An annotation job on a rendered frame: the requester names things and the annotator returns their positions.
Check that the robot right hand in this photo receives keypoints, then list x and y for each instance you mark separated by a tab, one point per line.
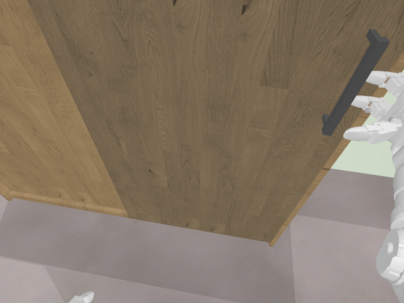
380	109

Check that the robot right forearm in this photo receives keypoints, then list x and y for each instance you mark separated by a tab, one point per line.
397	215

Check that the right robot upper arm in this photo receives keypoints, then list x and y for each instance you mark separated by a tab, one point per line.
390	261

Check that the handle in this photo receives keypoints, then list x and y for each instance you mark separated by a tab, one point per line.
372	55

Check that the wardrobe door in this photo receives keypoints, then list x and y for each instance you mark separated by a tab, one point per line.
45	147
207	114

